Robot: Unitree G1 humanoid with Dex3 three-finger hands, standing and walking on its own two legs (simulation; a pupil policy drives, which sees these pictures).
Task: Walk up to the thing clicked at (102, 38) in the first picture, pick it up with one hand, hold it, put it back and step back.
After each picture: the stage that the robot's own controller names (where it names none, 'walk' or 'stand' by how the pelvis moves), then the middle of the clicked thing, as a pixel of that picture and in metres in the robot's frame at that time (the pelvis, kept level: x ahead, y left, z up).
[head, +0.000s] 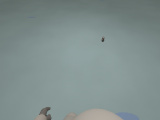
stand; (103, 39) +1.92 -0.31 -0.72
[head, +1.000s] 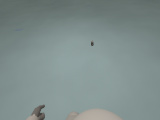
walk; (92, 43) +1.78 +0.07 -0.70
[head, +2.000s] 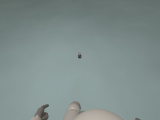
walk; (79, 55) +1.17 +0.27 -0.71
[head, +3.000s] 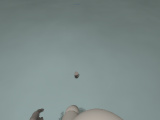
walk; (76, 75) +0.73 +0.22 -0.71
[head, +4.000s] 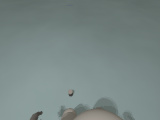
walk; (70, 93) +0.43 +0.21 -0.70
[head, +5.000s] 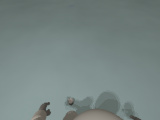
stand; (70, 101) +0.31 +0.21 -0.72
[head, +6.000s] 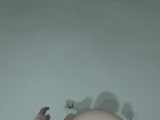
stand; (70, 105) +0.28 +0.21 -0.72
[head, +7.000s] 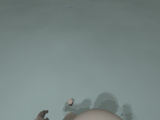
stand; (70, 102) +0.31 +0.21 -0.73
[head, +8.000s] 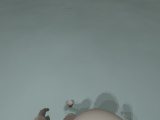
stand; (70, 103) +0.30 +0.21 -0.73
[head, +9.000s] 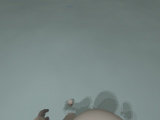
stand; (70, 103) +0.30 +0.20 -0.72
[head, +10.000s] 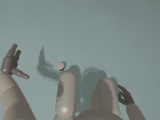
go down; (60, 66) +0.37 +0.25 -0.37
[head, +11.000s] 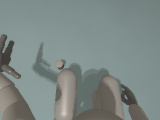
go down; (59, 65) +0.37 +0.27 -0.31
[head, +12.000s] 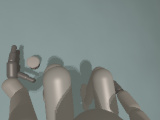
close in; (33, 63) +0.33 +0.30 -0.22
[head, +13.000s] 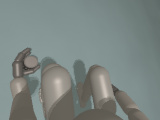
close; (29, 63) +0.34 +0.29 -0.21
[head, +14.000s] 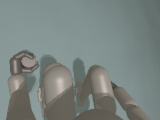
lift; (28, 62) +0.32 +0.30 -0.22
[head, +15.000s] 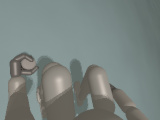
lift; (27, 65) +0.32 +0.29 -0.22
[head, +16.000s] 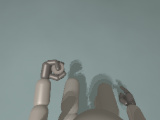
lift; (59, 71) +0.31 +0.22 -0.01
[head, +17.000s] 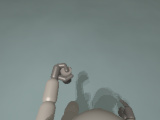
hold; (66, 75) +0.31 +0.17 +0.00
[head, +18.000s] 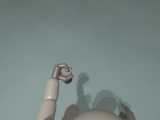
hold; (67, 75) +0.32 +0.17 +0.00
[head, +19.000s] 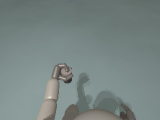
hold; (66, 75) +0.32 +0.17 +0.01
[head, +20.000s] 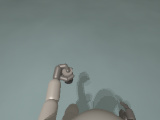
crouch; (68, 75) +0.32 +0.16 +0.00
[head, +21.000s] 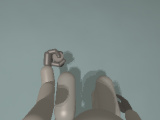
lower; (58, 59) +0.40 +0.22 -0.10
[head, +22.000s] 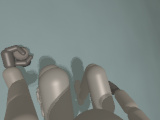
lower; (23, 57) +0.37 +0.31 -0.22
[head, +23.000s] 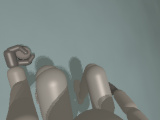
lower; (24, 57) +0.38 +0.29 -0.21
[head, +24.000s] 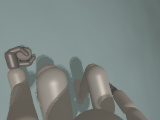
lower; (25, 58) +0.37 +0.29 -0.22
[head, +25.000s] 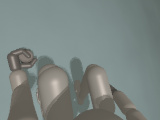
lower; (27, 60) +0.36 +0.29 -0.22
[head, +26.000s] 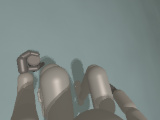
open; (34, 63) +0.34 +0.26 -0.22
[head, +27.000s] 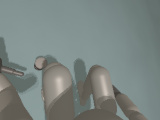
stand; (40, 64) +0.33 +0.24 -0.22
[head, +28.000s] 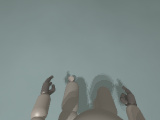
walk; (71, 79) +0.35 +0.19 -0.50
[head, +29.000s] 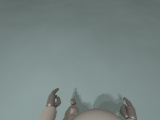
stand; (73, 102) +0.31 +0.16 -0.66
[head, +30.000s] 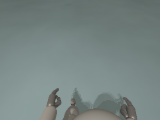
stand; (72, 102) +0.31 +0.16 -0.66
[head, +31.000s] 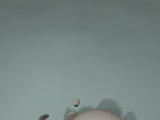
stand; (76, 103) +0.34 +0.15 -0.72
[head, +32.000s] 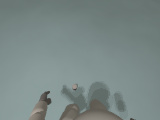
walk; (74, 87) +0.38 +0.12 -0.70
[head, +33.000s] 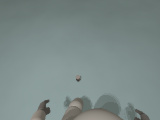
walk; (78, 78) +0.56 +0.18 -0.70
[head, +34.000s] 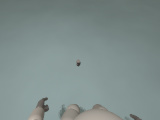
walk; (78, 63) +0.89 +0.19 -0.70
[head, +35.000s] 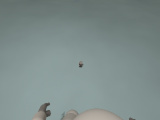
stand; (80, 64) +0.95 +0.15 -0.71
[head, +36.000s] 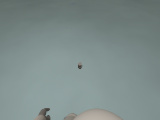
stand; (79, 65) +0.96 +0.18 -0.73
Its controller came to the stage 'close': yes
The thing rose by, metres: 0.71
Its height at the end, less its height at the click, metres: +0.00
